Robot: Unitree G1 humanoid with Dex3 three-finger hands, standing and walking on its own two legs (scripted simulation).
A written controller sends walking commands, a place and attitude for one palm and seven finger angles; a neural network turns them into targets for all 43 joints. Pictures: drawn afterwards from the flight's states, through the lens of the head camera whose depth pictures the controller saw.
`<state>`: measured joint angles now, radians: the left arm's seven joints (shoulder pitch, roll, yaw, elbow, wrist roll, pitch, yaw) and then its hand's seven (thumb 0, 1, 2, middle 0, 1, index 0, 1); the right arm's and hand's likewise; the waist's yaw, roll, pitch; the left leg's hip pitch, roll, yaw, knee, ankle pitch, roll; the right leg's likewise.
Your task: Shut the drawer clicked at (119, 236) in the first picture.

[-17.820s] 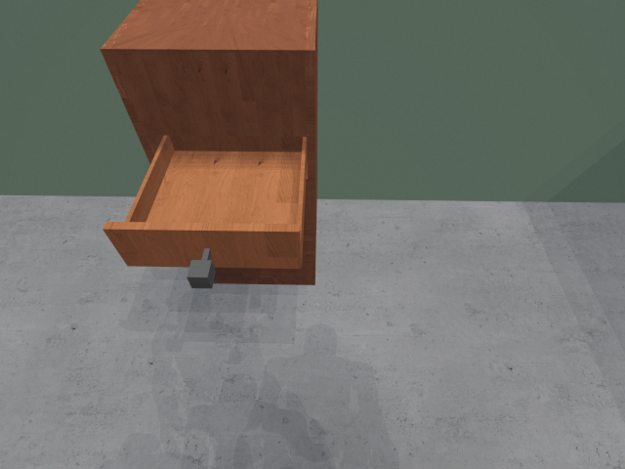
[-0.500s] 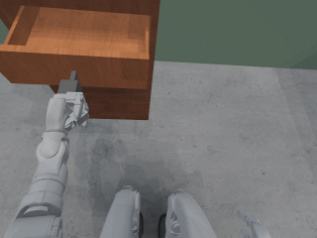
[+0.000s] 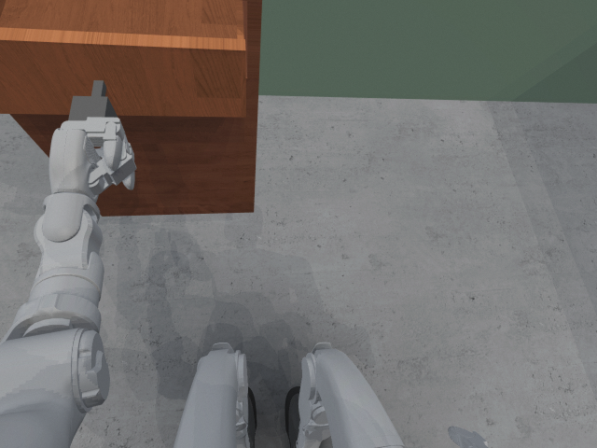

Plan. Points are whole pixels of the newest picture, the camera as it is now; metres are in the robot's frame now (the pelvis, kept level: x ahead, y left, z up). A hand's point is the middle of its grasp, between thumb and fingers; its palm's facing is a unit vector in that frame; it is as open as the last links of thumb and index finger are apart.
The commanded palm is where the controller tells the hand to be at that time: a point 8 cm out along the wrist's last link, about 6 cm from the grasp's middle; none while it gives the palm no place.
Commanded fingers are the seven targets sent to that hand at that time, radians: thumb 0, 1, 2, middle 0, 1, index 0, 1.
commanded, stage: push the drawer shut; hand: left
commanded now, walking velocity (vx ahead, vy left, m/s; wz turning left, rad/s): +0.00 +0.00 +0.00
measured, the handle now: (96, 107) +0.55 +0.25 +0.02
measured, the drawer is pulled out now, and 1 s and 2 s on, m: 0.09 0.00 0.00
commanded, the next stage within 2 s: pull the fist back off the drawer in 1.04 s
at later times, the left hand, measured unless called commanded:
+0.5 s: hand (134, 116) +0.55 +0.21 +0.01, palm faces +0.06 -1.00 -0.04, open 3.5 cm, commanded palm +0.55 +0.23 +0.03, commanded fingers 0.00 0.90 0.90 -1.40 -1.60 -1.40 -1.60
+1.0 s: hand (135, 104) +0.57 +0.21 +0.01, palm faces +0.06 -1.00 -0.04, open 3.6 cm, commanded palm +0.61 +0.22 +0.03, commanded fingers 0.00 0.90 0.90 -1.40 -1.60 -1.40 -1.60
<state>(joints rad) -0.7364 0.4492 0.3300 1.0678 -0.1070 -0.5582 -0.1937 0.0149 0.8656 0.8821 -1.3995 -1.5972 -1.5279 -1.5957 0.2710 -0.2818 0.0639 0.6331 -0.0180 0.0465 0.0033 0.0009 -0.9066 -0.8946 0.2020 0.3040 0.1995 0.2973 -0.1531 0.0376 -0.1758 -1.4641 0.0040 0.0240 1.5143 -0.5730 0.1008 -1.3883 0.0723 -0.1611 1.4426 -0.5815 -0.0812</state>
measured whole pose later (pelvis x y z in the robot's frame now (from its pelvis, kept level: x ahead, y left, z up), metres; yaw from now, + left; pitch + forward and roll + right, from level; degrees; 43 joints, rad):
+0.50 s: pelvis +0.00 +0.00 -0.01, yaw -2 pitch +33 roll -8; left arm -0.98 0.60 0.40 1.20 -0.03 -0.48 -0.18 0.02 0.87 0.88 -1.40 -1.60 -1.53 -1.60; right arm 0.30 -0.28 0.09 0.62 -0.04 0.07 0.02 0.00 -0.91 -0.89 0.20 0.30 0.20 0.30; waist -0.23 0.05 -0.16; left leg -1.57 0.02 0.00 1.56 -0.58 0.10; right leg -1.48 0.09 -0.18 1.47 -0.58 -0.08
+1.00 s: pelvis -0.02 +0.00 -0.03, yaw -3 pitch +34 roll -10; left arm -1.15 0.72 0.40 1.29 0.04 -0.43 -0.17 0.01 0.86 0.88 -1.40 -1.60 -1.56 -1.60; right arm 0.33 -0.27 0.14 0.60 -0.05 0.04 0.01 0.00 -0.91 -0.89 0.20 0.30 0.20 0.30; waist -0.30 0.03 -0.14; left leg -1.66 0.02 -0.02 1.61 -0.55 0.10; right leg -1.56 0.09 -0.22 1.49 -0.54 -0.08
